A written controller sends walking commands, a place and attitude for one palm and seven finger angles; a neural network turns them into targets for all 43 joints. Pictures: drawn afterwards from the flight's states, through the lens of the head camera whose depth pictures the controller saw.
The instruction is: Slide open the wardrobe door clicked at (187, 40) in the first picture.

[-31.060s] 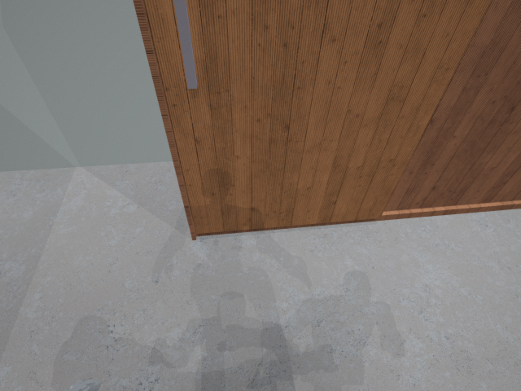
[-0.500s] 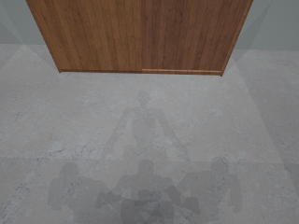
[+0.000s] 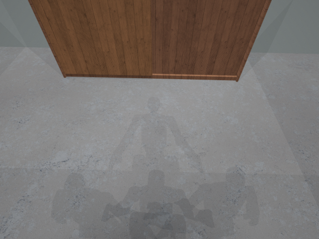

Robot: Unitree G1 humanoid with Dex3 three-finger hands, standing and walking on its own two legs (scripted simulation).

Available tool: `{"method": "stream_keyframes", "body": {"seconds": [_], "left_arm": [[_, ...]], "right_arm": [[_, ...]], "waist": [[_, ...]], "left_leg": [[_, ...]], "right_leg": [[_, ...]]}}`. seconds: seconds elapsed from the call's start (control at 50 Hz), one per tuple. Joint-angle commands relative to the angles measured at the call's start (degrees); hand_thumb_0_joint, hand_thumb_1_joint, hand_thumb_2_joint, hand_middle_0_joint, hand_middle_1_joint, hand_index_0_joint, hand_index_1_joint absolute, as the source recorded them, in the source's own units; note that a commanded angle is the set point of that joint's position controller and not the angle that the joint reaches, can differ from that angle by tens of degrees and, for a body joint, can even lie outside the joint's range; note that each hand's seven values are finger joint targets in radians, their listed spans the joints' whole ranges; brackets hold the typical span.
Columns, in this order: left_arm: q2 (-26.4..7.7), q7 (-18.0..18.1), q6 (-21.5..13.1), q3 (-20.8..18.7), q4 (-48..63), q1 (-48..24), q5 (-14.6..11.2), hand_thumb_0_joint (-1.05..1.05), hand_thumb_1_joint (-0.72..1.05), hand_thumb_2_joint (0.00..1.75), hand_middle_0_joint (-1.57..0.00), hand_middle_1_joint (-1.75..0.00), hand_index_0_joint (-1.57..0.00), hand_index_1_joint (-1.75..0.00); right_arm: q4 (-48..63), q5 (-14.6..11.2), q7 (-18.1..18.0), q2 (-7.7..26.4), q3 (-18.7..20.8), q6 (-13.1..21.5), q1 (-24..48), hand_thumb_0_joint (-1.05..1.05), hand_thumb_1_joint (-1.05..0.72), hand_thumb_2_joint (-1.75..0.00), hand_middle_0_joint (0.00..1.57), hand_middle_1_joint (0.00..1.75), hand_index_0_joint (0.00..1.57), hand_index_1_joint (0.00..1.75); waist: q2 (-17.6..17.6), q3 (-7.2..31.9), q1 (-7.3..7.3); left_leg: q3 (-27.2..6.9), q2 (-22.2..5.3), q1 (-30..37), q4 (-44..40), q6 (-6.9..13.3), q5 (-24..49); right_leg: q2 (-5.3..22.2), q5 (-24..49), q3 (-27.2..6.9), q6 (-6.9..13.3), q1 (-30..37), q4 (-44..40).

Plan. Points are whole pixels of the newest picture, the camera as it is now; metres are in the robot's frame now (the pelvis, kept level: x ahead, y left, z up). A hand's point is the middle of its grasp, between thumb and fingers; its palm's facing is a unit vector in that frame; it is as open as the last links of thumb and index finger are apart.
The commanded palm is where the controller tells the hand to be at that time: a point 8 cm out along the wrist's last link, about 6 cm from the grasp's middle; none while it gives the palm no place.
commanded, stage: look to check the result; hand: left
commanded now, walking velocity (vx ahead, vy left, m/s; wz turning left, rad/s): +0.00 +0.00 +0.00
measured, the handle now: out of the picture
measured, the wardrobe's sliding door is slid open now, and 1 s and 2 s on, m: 0.00 0.00 0.00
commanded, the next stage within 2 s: walk to a spot facing it in 0.34 s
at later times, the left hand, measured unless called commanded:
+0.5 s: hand out of the picture +0.09 +0.24 -0.16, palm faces -0.06 -0.94 -0.34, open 7.4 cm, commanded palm none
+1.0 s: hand out of the picture -0.01 +0.21 -0.20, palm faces +0.21 -0.94 -0.26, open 7.4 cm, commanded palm none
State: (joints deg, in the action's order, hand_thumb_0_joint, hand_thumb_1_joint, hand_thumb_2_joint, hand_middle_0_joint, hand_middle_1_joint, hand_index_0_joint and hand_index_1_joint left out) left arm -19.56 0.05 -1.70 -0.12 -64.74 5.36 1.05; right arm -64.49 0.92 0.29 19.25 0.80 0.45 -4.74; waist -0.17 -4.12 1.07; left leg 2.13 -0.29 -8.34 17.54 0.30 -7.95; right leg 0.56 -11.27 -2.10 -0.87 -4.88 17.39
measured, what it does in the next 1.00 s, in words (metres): stands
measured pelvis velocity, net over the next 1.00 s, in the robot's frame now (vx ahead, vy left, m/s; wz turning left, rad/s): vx -0.02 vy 0.00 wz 0.24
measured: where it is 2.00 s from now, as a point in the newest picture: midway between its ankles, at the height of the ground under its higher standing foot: outside the picture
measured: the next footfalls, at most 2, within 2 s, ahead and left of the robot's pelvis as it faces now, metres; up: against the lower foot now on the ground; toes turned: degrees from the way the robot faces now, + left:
right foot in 1.22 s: +0.09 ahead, -0.15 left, +0.00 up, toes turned +22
left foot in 1.56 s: +0.07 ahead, +0.20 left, +0.00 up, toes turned +45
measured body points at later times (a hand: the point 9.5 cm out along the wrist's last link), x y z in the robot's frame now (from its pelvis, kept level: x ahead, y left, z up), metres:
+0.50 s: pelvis +0.00 +0.00 +0.00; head +0.03 +0.00 +0.45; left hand +0.09 +0.29 -0.13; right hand +0.08 -0.30 -0.14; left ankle +0.02 +0.11 -0.75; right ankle -0.02 -0.13 -0.75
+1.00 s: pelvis -0.02 +0.00 -0.02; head +0.03 +0.01 +0.42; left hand -0.02 +0.26 -0.18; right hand +0.07 -0.23 -0.18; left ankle +0.01 +0.10 -0.75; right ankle -0.03 -0.13 -0.71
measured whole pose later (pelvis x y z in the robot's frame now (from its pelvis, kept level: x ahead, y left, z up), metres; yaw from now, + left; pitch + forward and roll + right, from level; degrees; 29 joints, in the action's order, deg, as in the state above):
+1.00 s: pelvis -0.02 +0.00 -0.02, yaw +14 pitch -2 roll +0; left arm -13.6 1.0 3.0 -2.9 -58.1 8.3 1.4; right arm -56.8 2.1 0.9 10.6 2.8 -2.2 -11.3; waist 0.7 -8.4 1.7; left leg -0.9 2.5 -20.0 35.5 2.3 -14.3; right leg 3.1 -29.9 3.3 -1.4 -20.1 55.8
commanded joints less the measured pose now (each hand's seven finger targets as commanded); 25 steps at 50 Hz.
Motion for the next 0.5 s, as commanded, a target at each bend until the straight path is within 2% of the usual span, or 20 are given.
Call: {"method": "stream_keyframes", "body": {"seconds": [0.0, 0.36, 0.42, 0.48], "left_arm": [[-11.8, 0.6, -1.1, -2.5, 3.1, -1.5, -0.2, 0.00, 0.90, 0.90, -0.20, -0.30, -0.20, -0.30], [-12.0, 0.6, -1.2, -2.5, 3.3, -1.4, -0.2, 0.00, 0.90, 0.90, -0.20, -0.30, -0.20, -0.30], [-11.9, 0.7, -1.3, -2.5, 3.2, -1.2, -0.2, 0.00, 0.90, 0.90, -0.20, -0.30, -0.20, -0.30], [-12.0, 0.8, -1.2, -2.6, 3.4, -1.4, -0.3, 0.00, 0.90, 0.90, -0.20, -0.30, -0.20, -0.30]], "right_arm": [[3.1, -0.2, -0.8, 11.9, 2.2, 1.4, 1.9, 0.00, -0.90, -0.90, 0.20, 0.30, 0.20, 0.30], [3.2, -0.2, -0.9, 12.0, 2.1, 1.3, 1.8, 0.00, -0.90, -0.90, 0.20, 0.30, 0.20, 0.30], [3.3, -0.3, -0.9, 12.0, 2.1, 1.4, 1.7, 0.00, -0.90, -0.90, 0.20, 0.30, 0.20, 0.30], [3.5, -0.3, -0.8, 11.9, 2.1, 1.3, 2.0, 0.00, -0.90, -0.90, 0.20, 0.30, 0.20, 0.30]], "waist": [[-0.1, 6.3, 0.23], [-0.2, 6.9, 0.26], [0.5, 7.7, 0.21], [-0.6, 7.0, 0.14]], "left_leg": [[-5.9, -7.0, 5.3, -2.0, 0.5, 6.1], [-5.6, -6.9, 5.7, -1.4, 0.5, 7.0], [-5.6, -7.0, 6.4, -1.0, 0.5, 8.6], [-6.3, -6.7, 4.9, -0.8, 0.6, 9.9]], "right_leg": [[6.5, 8.3, -3.9, 2.9, -2.2, -3.0], [6.6, 10.4, -4.2, 2.9, -1.4, -3.0], [6.7, 12.0, -4.0, 2.9, -1.0, -2.8], [7.1, 12.0, -2.9, 2.7, -0.2, -2.1]]}}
